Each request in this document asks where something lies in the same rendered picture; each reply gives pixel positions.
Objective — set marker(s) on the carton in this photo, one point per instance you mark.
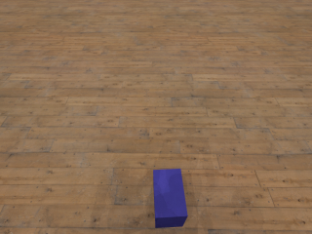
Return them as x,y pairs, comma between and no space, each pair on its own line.
169,199

